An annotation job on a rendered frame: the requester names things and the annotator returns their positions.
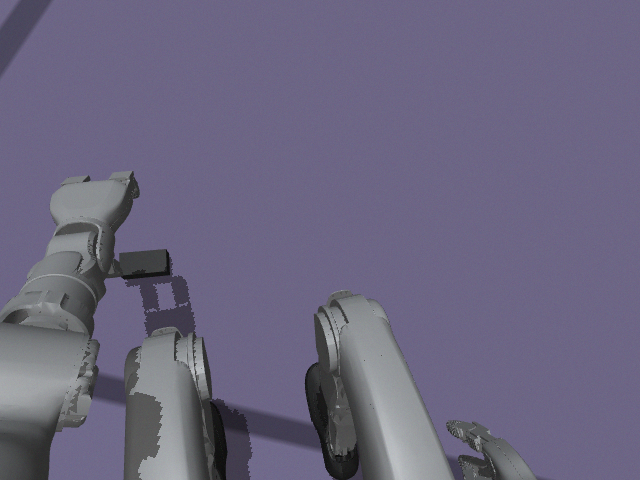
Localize right robot hand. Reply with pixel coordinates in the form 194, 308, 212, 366
446, 420, 537, 480

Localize left robot hand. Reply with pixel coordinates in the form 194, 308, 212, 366
50, 171, 140, 278

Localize right robot foot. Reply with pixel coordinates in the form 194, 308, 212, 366
305, 362, 359, 480

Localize left robot foot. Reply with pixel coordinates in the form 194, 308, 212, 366
210, 402, 227, 480

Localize left robot arm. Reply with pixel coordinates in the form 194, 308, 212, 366
0, 217, 115, 480

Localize small box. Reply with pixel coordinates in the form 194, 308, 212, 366
119, 249, 170, 280

